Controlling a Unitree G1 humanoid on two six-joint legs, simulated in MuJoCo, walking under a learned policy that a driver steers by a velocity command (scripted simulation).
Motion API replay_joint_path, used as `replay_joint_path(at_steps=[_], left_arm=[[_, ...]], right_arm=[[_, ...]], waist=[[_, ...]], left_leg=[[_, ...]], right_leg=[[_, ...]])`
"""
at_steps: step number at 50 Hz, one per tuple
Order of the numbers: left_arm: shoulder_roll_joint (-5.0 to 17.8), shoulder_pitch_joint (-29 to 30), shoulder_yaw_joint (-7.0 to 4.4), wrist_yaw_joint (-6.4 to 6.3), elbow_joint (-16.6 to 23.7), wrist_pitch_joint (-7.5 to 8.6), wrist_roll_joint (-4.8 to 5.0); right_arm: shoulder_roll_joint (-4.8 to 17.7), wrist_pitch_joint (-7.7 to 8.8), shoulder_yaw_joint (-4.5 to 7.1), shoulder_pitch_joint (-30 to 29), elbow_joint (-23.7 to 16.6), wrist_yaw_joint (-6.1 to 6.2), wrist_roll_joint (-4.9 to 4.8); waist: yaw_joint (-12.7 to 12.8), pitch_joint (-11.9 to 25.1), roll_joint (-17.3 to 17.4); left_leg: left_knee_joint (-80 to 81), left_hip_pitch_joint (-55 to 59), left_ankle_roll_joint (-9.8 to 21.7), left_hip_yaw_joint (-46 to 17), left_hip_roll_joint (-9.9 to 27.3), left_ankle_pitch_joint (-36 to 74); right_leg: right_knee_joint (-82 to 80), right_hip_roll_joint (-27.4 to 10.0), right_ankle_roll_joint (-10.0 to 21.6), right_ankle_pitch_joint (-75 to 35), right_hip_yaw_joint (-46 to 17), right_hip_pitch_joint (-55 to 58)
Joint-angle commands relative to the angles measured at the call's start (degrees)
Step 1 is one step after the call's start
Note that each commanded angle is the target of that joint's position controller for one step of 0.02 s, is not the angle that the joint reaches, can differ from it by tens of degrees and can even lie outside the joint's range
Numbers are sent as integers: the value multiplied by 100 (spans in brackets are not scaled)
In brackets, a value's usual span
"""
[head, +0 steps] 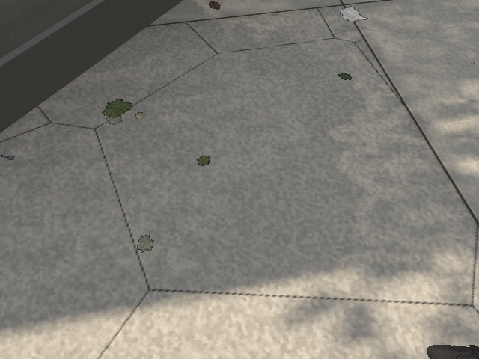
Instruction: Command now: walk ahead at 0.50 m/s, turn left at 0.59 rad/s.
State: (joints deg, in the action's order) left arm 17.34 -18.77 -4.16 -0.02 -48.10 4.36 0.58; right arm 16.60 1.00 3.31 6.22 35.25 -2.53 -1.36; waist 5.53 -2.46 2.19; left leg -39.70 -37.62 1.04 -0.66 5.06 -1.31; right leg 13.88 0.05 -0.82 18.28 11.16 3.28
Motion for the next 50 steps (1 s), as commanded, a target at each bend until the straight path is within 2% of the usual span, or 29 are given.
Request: replay_joint_path(at_steps=[1, 3, 4, 5, 6, 7, 8, 9, 10, 12, 15, 19, 23, 25, 26, 27, 28, 29, 30, 33, 35, 38, 41, 44, 45, 46, 47, 48, 50], left_arm=[[1130, 191, -276, -36, 281, -21, 96], [1300, 230, -329, -81, 291, -104, 144], [1219, 280, -292, -106, 317, -129, 151], [903, 131, -160, -116, 415, -100, -30], [151, -383, 106, -13, 782, 59, -202], [726, 340, 6, 61, 806, 247, 15], [918, 852, -42, 83, 992, 339, 184], [825, 872, -13, 33, 970, 371, 89], [863, 819, -46, -17, 894, 342, -77], [852, 617, -76, -33, 851, 177, -147], [548, 675, 13, -75, 861, 11, -176], [386, 1348, 102, -16, 1001, -31, -137], [491, 1477, 81, 124, 963, 20, -118], [528, 1278, 41, 163, 901, 88, -172], [551, 1163, 30, 160, 856, 123, -215], [854, 1212, -6, 127, 940, 151, -290], [855, 1166, 8, 106, 947, 100, -356], [480, 977, 69, 107, 866, 4, -214], [381, 866, 129, 143, 808, -62, -109], [1053, 1025, -99, 132, 920, -199, -34], [966, 1270, -127, 43, 1019, -315, -33], [823, 1290, -160, -70, 1073, -464, -14], [868, 1211, -229, -123, 1098, -558, 25], [864, 1306, -251, -184, 1157, -664, 91], [756, 1191, -219, -199, 1149, -675, 93], [511, 1264, -157, -185, 1285, -647, 65], [618, 1206, -208, -163, 1346, -573, 58], [931, 953, -323, -153, 1198, -543, 3], [864, 518, -359, -182, 882, -644, 23]], right_arm=[[375, 78, 104, -487, -613, -87, 9], [672, 31, 272, 187, -508, -71, 42], [953, 3, 447, 1130, -256, -12, 22], [1411, -64, 619, 2026, -55, 116, -14], [1984, 17, 638, 1696, -163, 119, -45], [1400, 97, 492, 1886, -272, 90, -18], [1180, 176, 401, 1597, -233, 79, 59], [1066, 209, 359, 1198, -264, 88, 65], [922, 200, 315, 820, -330, 105, 83], [857, 177, 284, 519, -403, 166, 169], [1046, 139, 342, 559, -254, 284, 138], [1056, -66, 360, 722, -92, 434, 29], [751, -72, 218, 913, 135, 444, 110], [569, -18, 127, 815, 245, 413, 158], [491, 17, 93, 846, 305, 399, 178], [390, 82, 62, 1223, 319, 384, 301], [346, 102, 33, 1916, 468, 390, 286], [559, 43, 51, 1724, 489, 407, 320], [749, -63, 115, 1336, 366, 419, 239], [821, -339, 213, 713, 275, 484, 144], [615, -334, 188, 734, 345, 518, 126], [373, -244, 146, 730, 444, 527, 112], [375, -160, 152, 672, 448, 475, 102], [444, -62, 202, 954, 569, 389, 104], [655, -44, 267, 1065, 577, 398, 145], [1188, -65, 388, 1156, 553, 435, 305], [1306, -57, 410, 779, 454, 421, 476], [958, -3, 291, 359, 263, 448, 491], [652, 43, 201, -60, 175, 495, 266]], waist=[[-212, -132, -616], [-684, 364, -766], [-1204, 848, -626], [-1518, 1389, 89], [-730, 2029, 1460], [-1280, 2371, 680], [-1253, 1429, 487], [-949, 983, -17], [-710, 697, -132], [-409, 642, -36], [-349, 636, -11], [-610, 824, 268], [-773, 875, 371], [-603, 797, 395], [-525, 781, 293], [-760, 1010, -241], [-979, 1516, -968], [-735, 1614, -1372], [-615, 1392, -1304], [-517, 761, -827], [-609, 669, -891], [-581, 841, -1123], [-511, 937, -1218], [-712, 844, -1201], [-730, 819, -977], [-686, 624, 223], [-588, 437, 1323], [-450, 391, 865], [-271, 374, 392]], left_leg=[[356, 261, 263, 348, -236, -435], [460, 1322, 545, 667, -675, -930], [790, 2693, 766, 680, -901, -582], [856, 4484, 1114, -557, -175, -563], [1537, 6124, 2256, -3965, 1238, -1750], [2214, 6175, 2195, -4552, 1357, -2431], [2279, 5454, 1931, -3701, 1219, -1447], [2179, 4584, 1748, -2973, 970, -207], [2119, 3821, 1618, -2346, 766, 1067], [2183, 2947, 1595, -1838, 574, 2359], [2141, 2334, 1534, -1305, 303, 3144], [1854, 2167, 1086, -1144, -87, 2395], [1523, 2767, 967, -1415, 259, 1715], [1136, 2908, 855, -1471, 301, 1615], [847, 2857, 692, -1343, 87, 1462], [303, 2603, 415, -1115, -348, 658], [-450, 2031, 28, -799, -723, -1001], [-991, 1710, -276, -582, -810, -2797], [-1331, 1316, -370, -627, -737, -3628], [-1938, 737, -459, -631, -708, -3309], [-1413, 1045, -468, -540, -704, -2923], [-604, 1625, -495, -370, -835, -2420], [136, 1939, -440, -391, -868, -1988], [1399, 2688, -200, -236, -866, -1189], [1772, 3147, -4, -502, -443, -1128], [2315, 3341, 577, -1802, 718, -1634], [2667, 2718, 1236, -2869, 1615, -995], [2537, 2581, 1333, -2594, 1608, -439], [2225, 2843, 909, -1587, 1023, 83]], right_leg=[[43, -1598, 773, -3736, -316, 72], [1268, -1535, 636, -5591, -75, 142], [2462, -1349, 464, -5585, 95, -374], [4264, -1098, 214, -3479, 99, -1864], [6149, 107, -80, 1593, -630, -4295], [6580, -12, 10, 1487, -1669, -4883], [6409, -205, 95, 942, -1600, -5176], [5946, -428, 85, 509, -1588, -4859], [5538, -568, -4, 356, -1551, -4446], [5213, -614, -161, 262, -1533, -3772], [4320, -364, -404, -231, -1342, -3516], [2778, 43, -440, -1639, -1325, -2980], [2017, -65, -224, -2015, -1450, -2793], [1488, -106, 57, -2043, -1395, -2447], [1075, -134, 230, -2767, -1390, -2013], [1246, -671, 522, -4888, -1996, -1286], [1480, -1384, 1379, -5811, -2858, -349], [1158, -1772, 1869, -5195, -3679, -325], [862, -1834, 1929, -3895, -4188, -446], [407, -1529, 1528, -1392, -4228, -1036], [250, -1110, 1230, -830, -3738, -1491], [246, -766, 1122, -786, -3381, -1753], [243, -772, 1147, -540, -3595, -1762], [418, -574, 901, -80, -3640, -2172], [710, -359, 655, 351, -3471, -2611], [1840, 246, 303, 960, -2669, -3555], [3322, 703, 63, 1492, -1891, -3822], [4343, 414, -64, 1357, -2071, -3730], [5075, 366, -235, 778, -1969, -3840]])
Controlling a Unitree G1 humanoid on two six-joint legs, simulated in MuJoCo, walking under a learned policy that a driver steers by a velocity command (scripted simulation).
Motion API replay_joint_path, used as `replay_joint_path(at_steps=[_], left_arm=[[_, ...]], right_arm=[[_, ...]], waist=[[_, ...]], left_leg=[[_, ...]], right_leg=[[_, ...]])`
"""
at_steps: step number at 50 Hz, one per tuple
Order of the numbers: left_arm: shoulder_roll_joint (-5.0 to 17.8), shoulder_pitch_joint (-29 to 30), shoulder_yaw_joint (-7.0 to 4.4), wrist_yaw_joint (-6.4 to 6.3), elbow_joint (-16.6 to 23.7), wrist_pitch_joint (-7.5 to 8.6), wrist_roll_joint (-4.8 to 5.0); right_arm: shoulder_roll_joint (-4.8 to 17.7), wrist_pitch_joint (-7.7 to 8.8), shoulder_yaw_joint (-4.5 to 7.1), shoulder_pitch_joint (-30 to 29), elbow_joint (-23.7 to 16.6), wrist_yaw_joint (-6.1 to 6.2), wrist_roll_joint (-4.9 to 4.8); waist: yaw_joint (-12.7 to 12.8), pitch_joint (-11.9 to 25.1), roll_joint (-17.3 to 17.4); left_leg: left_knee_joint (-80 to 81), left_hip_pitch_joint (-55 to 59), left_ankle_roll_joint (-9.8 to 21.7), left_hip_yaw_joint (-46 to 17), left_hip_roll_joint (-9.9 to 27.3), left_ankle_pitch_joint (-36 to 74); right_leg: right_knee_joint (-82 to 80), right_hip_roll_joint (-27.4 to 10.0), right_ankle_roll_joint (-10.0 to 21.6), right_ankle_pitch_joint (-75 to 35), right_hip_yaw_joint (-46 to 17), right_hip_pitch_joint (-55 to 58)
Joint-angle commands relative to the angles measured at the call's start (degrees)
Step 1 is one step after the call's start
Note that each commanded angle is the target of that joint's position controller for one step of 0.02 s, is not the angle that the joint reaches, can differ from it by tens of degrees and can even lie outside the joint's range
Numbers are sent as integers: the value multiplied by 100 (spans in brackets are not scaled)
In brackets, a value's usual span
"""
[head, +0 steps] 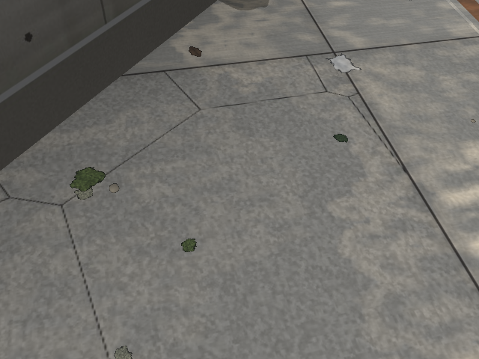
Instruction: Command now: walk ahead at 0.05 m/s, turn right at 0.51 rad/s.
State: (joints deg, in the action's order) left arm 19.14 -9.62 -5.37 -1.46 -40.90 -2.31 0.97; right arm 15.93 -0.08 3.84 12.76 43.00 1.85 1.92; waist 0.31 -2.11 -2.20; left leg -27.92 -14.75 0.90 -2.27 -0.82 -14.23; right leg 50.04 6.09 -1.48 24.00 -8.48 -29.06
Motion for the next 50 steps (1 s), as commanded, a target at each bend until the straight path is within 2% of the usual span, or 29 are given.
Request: replay_joint_path(at_steps=[1, 4, 8, 11, 15, 17, 18, 19, 20, 21, 22, 23, 24, 25, 26, 30, 32, 34, 37, 40, 41, 42, 43, 44, 45, 46, 47, 48, 50], left_arm=[[593, -411, -207, -37, 152, -20, -25], [407, 228, -89, 69, 486, 16, 59], [274, 678, 3, 175, 782, 144, 32], [177, 754, 70, 270, 891, 208, 35], [221, 720, 84, 364, 944, 223, 59], [240, 397, 60, 388, 858, 211, 53], [261, -57, 21, 364, 683, 216, 38], [497, -846, -120, 302, 434, 218, 62], [981, -1761, -230, 202, 285, 219, 19], [1456, -1655, -265, 215, 436, 321, 1], [1014, -1480, -145, 258, 441, 450, -8], [737, -1242, -42, 264, 416, 524, -55], [532, -933, 28, 274, 424, 573, -68], [412, -637, 72, 275, 432, 597, -86], [348, -473, 96, 258, 438, 627, -121], [376, -314, 63, 156, 355, 745, -240], [389, -214, 72, 81, 304, 733, -206], [479, -500, 47, -22, 144, 694, -150], [668, -593, -29, -134, 21, 544, -85], [760, -363, -85, -227, 121, 358, -43], [706, -272, -65, -222, 181, 320, -27], [581, -375, 0, -180, 261, 361, -83], [-191, -1291, 217, -44, 358, 416, -367], [278, -1269, 204, 82, 277, 493, -221], [626, -652, 111, 119, 409, 500, -16], [612, -341, 112, 76, 511, 470, -38], [582, -237, 104, 13, 503, 401, -109], [591, -286, 83, -17, 532, 324, -131], [387, -517, 119, -44, 453, 255, -164]], right_arm=[[677, 159, 124, -593, -564, 71, -140], [760, 126, 137, 13, -403, 140, -173], [1019, 194, 232, 416, -274, 120, -176], [1161, 263, 303, 399, -236, 24, -219], [1274, 328, 374, 371, -164, -143, -323], [1303, 309, 387, 188, -144, -196, -415], [1216, 312, 342, 191, -91, -210, -434], [915, 348, 213, 299, -19, -234, -351], [389, 394, -5, 155, -202, -272, -105], [406, 518, -7, 66, -490, -268, -206], [988, 590, 131, -182, -451, -290, -399], [1066, 609, 158, -245, -445, -331, -480], [995, 593, 144, -167, -303, -330, -419], [969, 562, 154, -109, -229, -333, -332], [889, 510, 148, 65, -118, -356, -318], [553, 396, 77, 154, -66, -324, -328], [352, 423, -6, -169, -182, -348, -263], [189, 434, -79, -666, -385, -445, -219], [359, 432, -24, -699, -561, -617, -253], [714, 379, 150, 83, -487, -657, -212], [927, 379, 264, 635, -391, -588, -208], [1233, 369, 352, 1027, -420, -445, -184], [1700, 355, 392, 779, -585, -345, -123], [1511, 337, 335, 735, -775, -345, -93], [1266, 295, 296, 295, -930, -336, -156], [1005, 242, 223, -54, -951, -301, -278], [851, 187, 166, -281, -1005, -267, -328], [849, 152, 166, -420, -1034, -243, -268], [909, 107, 206, -570, -1061, -222, -167]], waist=[[142, 373, 826], [-319, 164, 1117], [-604, 80, 1030], [-595, -48, 1069], [-489, -123, 1068], [-187, -34, 942], [71, 133, 777], [446, 554, 410], [777, 1087, -952], [647, 1292, -1623], [774, 919, -767], [590, 520, -766], [411, 278, -437], [233, 71, -412], [75, 8, -467], [-107, -85, -144], [-42, -154, -187], [182, -161, -147], [120, 11, -214], [-314, 503, -324], [-609, 811, -172], [-809, 1195, 457], [-8, 1865, 1848], [-327, 2967, 1167], [-432, 2264, 615], [-270, 1442, 134], [-129, 971, -54], [39, 718, 145], [187, 569, 553]], left_leg=[[1076, 779, 893, -1233, 1569, 1153], [1544, 1300, 931, -1074, 1488, -569], [1767, 1748, 981, -955, 1752, -730], [1871, 1437, 957, -531, 1792, -597], [1746, 997, 918, -44, 1814, -362], [1357, 738, 784, 213, 1815, -204], [864, 246, 678, 423, 1689, 308], [-161, -328, 468, 810, 1401, 958], [-2354, -1625, 2, 1280, 894, -613], [-3831, -3348, -197, 629, 140, -1992], [-4442, -3701, -116, 64, 515, -1704], [-4380, -3740, 33, 46, 734, -1135], [-4134, -3504, 57, 13, 921, -604], [-3816, -3259, 27, -37, 999, -198], [-3732, -2955, 2, -56, 1024, 143], [-2950, -2510, -237, -172, 561, 1000], [-1728, -1962, -235, 149, 406, 1770], [-1065, -1798, -195, 399, 322, 2208], [-616, -1741, -27, 450, 197, 1946], [-603, -976, 262, 661, -199, 1156], [-190, -178, 449, 638, -368, 1410], [176, 1039, 778, -146, 127, 3132], [-565, 2999, 1963, -2362, 1719, 5669], [158, 3199, 2554, -3770, 2167, 4186], [539, 2531, 2257, -3145, 1886, 2982], [776, 1656, 1909, -2679, 1593, 2017], [986, 867, 1707, -2400, 1396, 1484], [1151, 207, 1602, -2217, 1188, 1156], [1239, -459, 1480, -1827, 862, 1367]], right_leg=[[1711, -346, -250, -81, 65, -821], [1282, -625, -376, -584, 461, -1381], [270, -855, -368, -613, 614, -1349], [-444, -956, -171, -601, 859, -805], [-1184, -890, 169, -548, 1184, 104], [-1740, -761, 375, -793, 1374, 804], [-2082, -539, 514, -944, 1469, 1759], [-2268, -445, 700, -1021, 1263, 3074], [-2694, -1773, 1074, -998, -599, 4415], [-3537, -2944, 2074, 113, -3163, 4774], [-3670, -2940, 2056, 226, -2770, 4376], [-3627, -2682, 1805, 2, -1969, 3964], [-3712, -2373, 1596, -423, -1334, 3500], [-3827, -2169, 1434, -1106, -828, 3106], [-3925, -1986, 1289, -1803, -366, 2819], [-4029, -1729, 1119, -4376, 963, 2305], [-4039, -1481, 885, -4627, 1540, 2036], [-3982, -1598, 777, -4916, 1641, 2220], [-3504, -1839, 728, -5459, 1682, 2878], [-2103, -1872, 653, -6740, 1723, 3139], [-1094, -1668, 526, -6460, 1776, 2916], [477, -1220, 216, -4724, 1815, 2043], [2674, -169, -210, 1496, 1435, -150], [3596, 2, -219, 1626, 143, -488], [3446, -311, -96, 1048, 5, -758], [2980, -514, -65, 597, 142, -889], [2547, -677, -89, 342, 186, -781], [2129, -754, -98, 161, 174, -425], [1353, -701, -188, 58, 370, 53]])
Over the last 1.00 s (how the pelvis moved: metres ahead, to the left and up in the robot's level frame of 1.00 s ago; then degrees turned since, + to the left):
0.32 0.08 0.00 3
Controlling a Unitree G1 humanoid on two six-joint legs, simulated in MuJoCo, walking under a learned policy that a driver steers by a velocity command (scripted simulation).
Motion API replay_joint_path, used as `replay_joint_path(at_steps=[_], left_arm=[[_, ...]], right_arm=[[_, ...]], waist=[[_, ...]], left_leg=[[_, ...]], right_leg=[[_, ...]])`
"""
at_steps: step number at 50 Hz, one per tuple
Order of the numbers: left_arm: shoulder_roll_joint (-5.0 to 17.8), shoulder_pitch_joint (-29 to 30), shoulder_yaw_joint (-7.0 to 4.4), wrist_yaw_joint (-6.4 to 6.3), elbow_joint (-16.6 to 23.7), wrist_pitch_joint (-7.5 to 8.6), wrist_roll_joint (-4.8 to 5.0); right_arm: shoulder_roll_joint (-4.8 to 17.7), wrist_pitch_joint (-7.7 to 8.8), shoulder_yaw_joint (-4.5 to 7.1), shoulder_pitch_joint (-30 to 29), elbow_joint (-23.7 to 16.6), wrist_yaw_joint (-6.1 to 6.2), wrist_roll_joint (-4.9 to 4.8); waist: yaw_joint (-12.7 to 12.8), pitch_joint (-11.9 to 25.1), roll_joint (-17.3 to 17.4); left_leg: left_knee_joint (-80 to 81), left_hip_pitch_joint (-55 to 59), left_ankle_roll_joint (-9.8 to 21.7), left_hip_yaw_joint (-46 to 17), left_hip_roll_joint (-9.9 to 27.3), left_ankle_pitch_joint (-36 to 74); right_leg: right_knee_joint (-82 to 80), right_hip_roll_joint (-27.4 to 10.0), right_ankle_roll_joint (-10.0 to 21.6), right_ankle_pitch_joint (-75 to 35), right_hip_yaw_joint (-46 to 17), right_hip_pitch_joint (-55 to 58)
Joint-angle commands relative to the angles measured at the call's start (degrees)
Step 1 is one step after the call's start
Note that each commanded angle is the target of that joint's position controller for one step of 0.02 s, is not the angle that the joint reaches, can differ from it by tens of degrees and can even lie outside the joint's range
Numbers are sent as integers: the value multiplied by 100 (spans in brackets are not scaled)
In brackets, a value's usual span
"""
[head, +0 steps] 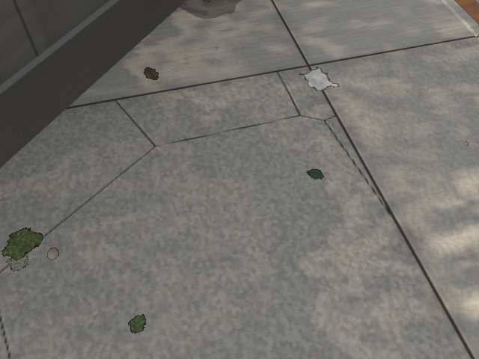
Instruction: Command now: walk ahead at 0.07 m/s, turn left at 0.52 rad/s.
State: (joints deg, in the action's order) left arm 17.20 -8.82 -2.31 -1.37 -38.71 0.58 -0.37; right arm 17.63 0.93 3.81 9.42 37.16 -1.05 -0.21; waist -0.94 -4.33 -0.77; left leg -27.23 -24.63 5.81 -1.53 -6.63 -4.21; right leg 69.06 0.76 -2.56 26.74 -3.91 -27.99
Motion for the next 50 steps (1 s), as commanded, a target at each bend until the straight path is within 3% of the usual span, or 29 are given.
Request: replay_joint_path(at_steps=[1, 3, 5, 9, 11, 12, 13, 14, 15, 16, 17, 19, 22, 27, 30, 33, 35, 36, 37, 38, 39, 40, 41, 42, 43, 45, 48, 50], left_arm=[[496, -624, -162, -81, 204, -32, -49], [442, -544, -135, -95, 208, -18, -63], [457, -345, -137, -62, 275, 5, -29], [497, -92, -165, 13, 367, 195, 45], [472, -238, -194, 50, 340, 302, 104], [455, -508, -224, 61, 248, 348, 130], [564, -859, -290, 44, 132, 375, 126], [921, -1384, -382, 0, 58, 380, 45], [1447, -1412, -500, 53, 43, 362, -174], [1308, -1056, -501, 55, 134, 412, -164], [957, -845, -416, 14, 191, 429, -50], [714, -781, -327, -32, 191, 421, 32], [624, -1079, -280, -46, 56, 478, -57], [741, -1331, -309, -6, -174, 436, -57], [889, -1458, -348, -2, -338, 398, 17], [1006, -1549, -387, 22, -505, 338, 122], [1172, -1479, -437, 13, -560, 291, 177], [1225, -1573, -445, 2, -633, 270, 213], [1160, -1574, -394, -9, -685, 260, 227], [1047, -1549, -318, -18, -620, 319, 169], [138, -2041, -10, 79, -303, 419, -67], [586, -1721, -79, 118, -403, 591, 180], [940, -1030, -213, 130, -192, 637, 418], [842, -775, -173, 108, -107, 657, 397], [789, -691, -189, 82, -175, 631, 249], [655, -1100, -212, 125, -342, 445, 228], [359, -1127, -175, 110, -376, 240, 218], [329, -802, -176, 90, -224, 257, 112]], right_arm=[[798, -6, 238, -193, -466, 96, 61], [879, -48, 280, -92, -450, 179, 4], [947, -99, 296, -171, -512, 240, -58], [970, -149, 293, -36, -539, 240, -68], [913, -179, 265, -23, -541, 215, -86], [842, -198, 237, -110, -563, 211, -100], [678, -199, 190, -127, -581, 210, -100], [211, -175, 70, -50, -600, 203, -90], [169, -62, 62, -148, -903, 161, -130], [549, 20, 146, -293, -930, 143, -112], [739, 26, 215, -203, -800, 123, -100], [656, 12, 233, 12, -604, 93, -35], [358, 34, 162, -156, -597, 40, -72], [183, 59, 85, -706, -727, -68, -112], [23, 96, 0, -1168, -852, -198, -130], [16, 122, -24, -1381, -943, -311, -163], [194, 120, 55, -1197, -948, -340, -125], [320, 117, 132, -797, -870, -321, -94], [530, 114, 279, 193, -603, -268, -121], [841, 59, 428, 1164, -356, -144, -131], [1552, 80, 485, 1412, -261, -34, -83], [1195, 124, 382, 1759, -311, -7, -28], [906, 196, 280, 1450, -181, -34, 29], [748, 242, 228, 1110, -101, -29, -18], [527, 277, 155, 729, -72, -33, -17], [265, 368, 93, 332, -57, -50, 72], [313, 546, 132, 203, 151, -49, 90], [351, 564, 126, 178, 284, 0, 116]], waist=[[290, 865, 489], [208, 1184, 514], [122, 1208, 792], [-29, 1117, 952], [97, 1033, 976], [298, 949, 932], [483, 845, 744], [574, 1016, -184], [402, 581, -1316], [295, 144, -1154], [248, 24, -893], [234, 95, -707], [382, 96, -654], [622, -55, -636], [788, -227, -606], [766, -343, -556], [502, -73, -698], [222, 289, -744], [-362, 843, -605], [-858, 1345, -389], [-332, 2221, 1347], [-752, 3211, 1045], [-796, 2207, 789], [-566, 1496, 619], [-327, 1077, 397], [78, 783, 594], [259, 374, 411], [276, 121, 332]], left_leg=[[1103, 467, 989, -1787, 1384, 723], [1123, 508, 962, -1819, 1272, -436], [1266, 403, 855, -2053, 1191, -1974], [1149, 413, 703, -2433, 1219, -2743], [983, 276, 610, -2555, 1173, -3020], [831, 7, 484, -2532, 1050, -3211], [420, -496, 246, -2340, 813, -3338], [-1307, -1207, -159, -1517, 293, -3322], [-2458, -2554, -259, -821, -149, -2859], [-3171, -2943, -306, -936, 402, -2334], [-3386, -3006, -376, -905, 491, -1853], [-3702, -2804, -587, -697, 628, -1213], [-3977, -2626, -730, -463, 767, -487], [-2753, -2441, -840, -218, 935, 96], [-1859, -2079, -760, 130, 994, 216], [-1213, -1699, -492, 428, 929, -186], [-929, -902, -212, 727, 620, -635], [-798, -57, -27, 815, 373, -795], [-348, 1398, 235, 784, 181, -302], [-374, 3202, 434, 116, 531, -129], [-265, 5375, 1305, -2944, 2482, -577], [679, 5294, 1738, -4472, 3101, -1161], [769, 4632, 1373, -3307, 2809, -761], [832, 3695, 1123, -2413, 2541, -373], [981, 2889, 947, -1849, 2280, -56], [1437, 1961, 847, -1131, 2023, 289], [1860, 1403, 803, -386, 1986, 882], [1837, 1225, 710, 78, 1817, 1942]], right_leg=[[-877, -126, -152, -233, -30, 43], [-1425, -140, -234, -537, -42, 143], [-1875, -117, -255, -846, -19, 197], [-2737, 11, -145, -821, 47, 484], [-3386, 96, 8, -824, 128, 986], [-3981, 83, 123, -1117, 179, 1507], [-4495, -182, 289, -1099, 26, 2160], [-5047, -1395, 639, -50, -1222, 2890], [-5755, -2359, 1292, 1505, -3289, 2834], [-5914, -2468, 1511, 2014, -3516, 2513], [-5858, -2199, 1340, 1662, -2905, 2495], [-5849, -1733, 1010, 536, -1810, 2558], [-5962, -1499, 958, -724, -721, 2448], [-6016, -1502, 1014, -1847, 203, 2679], [-6035, -1598, 1007, -2146, 592, 2760], [-5875, -1732, 954, -2752, 877, 3033], [-5259, -1751, 846, -4962, 1184, 3163], [-4626, -1770, 830, -6278, 1254, 3094], [-3626, -1662, 738, -6813, 1409, 2723], [-2300, -1493, 565, -5702, 1412, 1445], [36, -569, 210, 14, 1223, -987], [1024, -195, 225, 727, -49, -1289], [1154, -479, 295, 272, -142, -1784], [756, -743, 355, -231, -50, -1733], [385, -924, 336, -593, -15, -1484], [102, -1051, 296, -1092, -127, -813], [-274, -979, 142, -1497, -206, -869], [-990, -827, 51, -2025, -155, -935]])
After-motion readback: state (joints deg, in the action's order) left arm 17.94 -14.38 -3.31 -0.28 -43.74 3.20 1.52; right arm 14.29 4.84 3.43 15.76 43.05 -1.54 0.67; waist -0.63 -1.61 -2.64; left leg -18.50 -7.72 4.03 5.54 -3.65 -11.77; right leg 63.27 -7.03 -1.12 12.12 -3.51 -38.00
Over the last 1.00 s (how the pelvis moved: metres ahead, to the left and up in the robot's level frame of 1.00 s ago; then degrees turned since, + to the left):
0.30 -0.12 -0.01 -1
